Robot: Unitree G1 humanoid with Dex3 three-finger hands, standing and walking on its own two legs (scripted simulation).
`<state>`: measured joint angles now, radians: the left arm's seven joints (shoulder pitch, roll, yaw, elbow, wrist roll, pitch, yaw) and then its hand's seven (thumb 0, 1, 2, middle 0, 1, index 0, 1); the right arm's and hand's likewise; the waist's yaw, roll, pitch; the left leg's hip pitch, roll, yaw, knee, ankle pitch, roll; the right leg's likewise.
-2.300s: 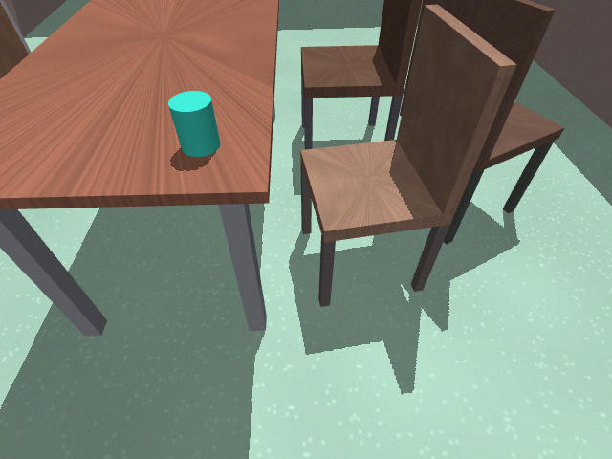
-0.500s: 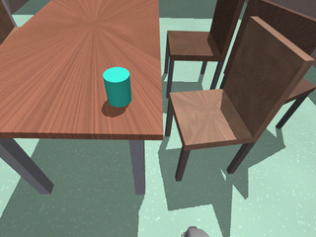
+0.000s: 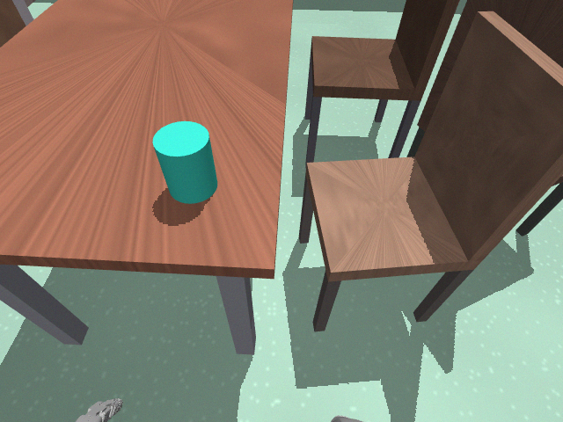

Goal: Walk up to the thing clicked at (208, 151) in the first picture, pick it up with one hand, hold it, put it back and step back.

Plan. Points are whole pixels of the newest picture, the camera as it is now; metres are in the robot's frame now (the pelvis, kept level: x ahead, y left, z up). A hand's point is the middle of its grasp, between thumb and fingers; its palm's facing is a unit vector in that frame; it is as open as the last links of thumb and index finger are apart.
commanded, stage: walk up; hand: left
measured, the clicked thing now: (187, 163) +0.51 +0.19 +0.06
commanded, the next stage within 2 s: none
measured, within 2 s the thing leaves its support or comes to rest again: neither
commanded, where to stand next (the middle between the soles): +0.04 -0.01 m, yaw -1 degrees
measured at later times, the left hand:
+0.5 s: hand out of the picture +0.05 +0.25 -0.13, palm faces +0.01 -0.93 -0.37, open 7.4 cm
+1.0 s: hand out of the picture +0.07 +0.27 -0.13, palm faces -0.02 -0.95 -0.33, open 7.4 cm
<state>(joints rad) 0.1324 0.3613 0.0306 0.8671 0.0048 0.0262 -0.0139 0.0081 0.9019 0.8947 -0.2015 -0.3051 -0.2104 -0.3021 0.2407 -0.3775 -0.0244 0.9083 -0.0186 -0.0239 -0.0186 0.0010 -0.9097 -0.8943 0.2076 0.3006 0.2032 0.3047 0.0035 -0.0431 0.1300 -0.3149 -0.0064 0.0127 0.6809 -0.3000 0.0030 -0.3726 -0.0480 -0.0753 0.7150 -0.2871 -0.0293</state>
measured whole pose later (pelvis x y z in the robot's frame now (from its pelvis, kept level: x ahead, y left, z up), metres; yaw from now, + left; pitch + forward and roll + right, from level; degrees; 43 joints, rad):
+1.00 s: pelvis -0.01 +0.01 +0.03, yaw +0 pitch -3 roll +0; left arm 0.09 0.36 0.01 1.16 0.01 0.00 -0.01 0.01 0.91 0.90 -0.20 -0.30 -0.21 -0.30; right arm 0.10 -0.34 -0.01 1.15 -0.01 0.00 0.02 0.00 -0.91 -0.89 0.21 0.30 0.20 0.30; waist -0.01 -0.02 0.05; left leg -0.18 0.00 0.01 0.35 -0.13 0.01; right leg -0.10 -0.05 0.00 0.33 -0.19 0.05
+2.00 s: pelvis +0.01 +0.00 +0.03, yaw +0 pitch -2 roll +0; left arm 0.07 0.35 0.02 1.14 0.02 0.00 0.00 0.01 0.90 0.89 -0.20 -0.30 -0.21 -0.30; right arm 0.08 -0.34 -0.01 1.14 -0.01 0.01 0.01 0.00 -0.91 -0.89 0.21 0.30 0.20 0.30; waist -0.01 0.01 0.06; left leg -0.15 0.02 0.00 0.33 -0.15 -0.01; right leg -0.06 -0.03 -0.01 0.31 -0.21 0.03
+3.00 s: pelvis +0.01 +0.00 +0.03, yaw +0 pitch -2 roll +0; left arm 0.13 0.35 0.01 1.11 0.02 0.00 0.00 0.01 0.91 0.89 -0.20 -0.30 -0.21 -0.30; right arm 0.10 -0.35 0.00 1.13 -0.01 0.00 0.01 0.00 -0.91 -0.89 0.21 0.30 0.20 0.30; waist 0.00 0.00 0.05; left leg -0.15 0.01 0.00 0.34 -0.15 -0.01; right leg -0.06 -0.04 -0.01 0.32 -0.21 0.04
